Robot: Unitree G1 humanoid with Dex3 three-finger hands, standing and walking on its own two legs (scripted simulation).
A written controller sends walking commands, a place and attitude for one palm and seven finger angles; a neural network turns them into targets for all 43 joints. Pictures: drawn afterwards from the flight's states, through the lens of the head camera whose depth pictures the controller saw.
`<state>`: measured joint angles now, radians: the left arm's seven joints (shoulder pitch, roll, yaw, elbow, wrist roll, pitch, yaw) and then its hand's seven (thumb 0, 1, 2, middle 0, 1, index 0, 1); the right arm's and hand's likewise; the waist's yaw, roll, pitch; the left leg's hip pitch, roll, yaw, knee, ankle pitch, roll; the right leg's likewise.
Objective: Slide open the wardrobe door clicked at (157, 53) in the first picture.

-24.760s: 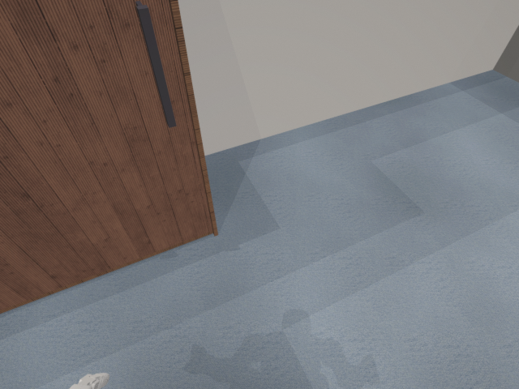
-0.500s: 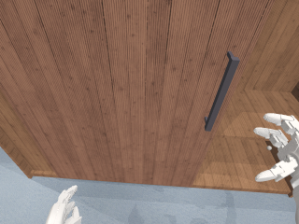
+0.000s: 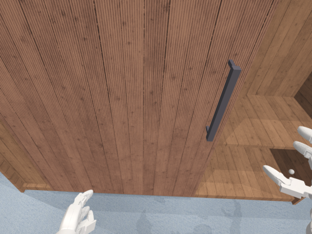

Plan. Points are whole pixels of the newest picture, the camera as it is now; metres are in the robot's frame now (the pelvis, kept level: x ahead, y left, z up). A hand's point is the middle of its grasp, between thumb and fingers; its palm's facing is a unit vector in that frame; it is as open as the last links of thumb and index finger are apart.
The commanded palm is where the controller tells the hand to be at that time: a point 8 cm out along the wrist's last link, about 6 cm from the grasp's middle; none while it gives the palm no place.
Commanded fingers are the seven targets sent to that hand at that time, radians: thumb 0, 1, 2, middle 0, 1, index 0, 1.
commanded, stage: draw the hand back to the body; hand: right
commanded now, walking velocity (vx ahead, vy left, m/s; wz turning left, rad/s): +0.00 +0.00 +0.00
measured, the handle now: (219, 105) +0.50 -0.22 +0.08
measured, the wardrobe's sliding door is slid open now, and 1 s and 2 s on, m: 0.68 0.68 0.68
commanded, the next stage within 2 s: step back with the hand held close in 0.64 s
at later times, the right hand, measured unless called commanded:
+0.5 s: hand (288, 177) +0.19 -0.25 +0.16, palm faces +0.46 +0.81 -0.36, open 7.5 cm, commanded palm +0.14 -0.28 +0.17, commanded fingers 0.00 -0.90 -0.90 0.20 0.30 0.20 0.30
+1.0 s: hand (288, 178) +0.19 -0.25 +0.16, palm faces +0.40 +0.82 -0.42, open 7.4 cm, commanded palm +0.13 -0.29 +0.17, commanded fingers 0.00 -0.90 -0.90 0.20 0.30 0.20 0.30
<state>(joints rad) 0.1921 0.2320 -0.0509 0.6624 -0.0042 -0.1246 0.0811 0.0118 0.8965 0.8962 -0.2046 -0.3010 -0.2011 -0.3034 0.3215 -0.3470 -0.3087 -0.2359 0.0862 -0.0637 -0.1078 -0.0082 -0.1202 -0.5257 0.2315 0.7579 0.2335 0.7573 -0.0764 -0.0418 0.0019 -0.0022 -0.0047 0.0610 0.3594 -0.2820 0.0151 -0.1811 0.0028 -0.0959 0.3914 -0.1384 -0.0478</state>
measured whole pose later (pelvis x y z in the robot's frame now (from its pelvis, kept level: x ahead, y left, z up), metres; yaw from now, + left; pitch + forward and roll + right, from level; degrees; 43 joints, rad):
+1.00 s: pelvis -0.01 +0.01 +0.00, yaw +1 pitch -1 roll +1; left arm 0.16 0.25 -0.01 0.57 -0.02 0.03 0.08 0.01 0.90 0.90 -0.20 -0.30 -0.20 -0.30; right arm 0.50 -0.39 -0.37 -0.44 0.08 -0.12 -0.10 0.01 -0.89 -0.90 0.21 0.30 0.21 0.30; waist -0.03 -0.04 -0.01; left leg -0.10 -0.04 0.06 0.40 -0.28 0.02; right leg -0.29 -0.04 -0.09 0.46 -0.15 -0.03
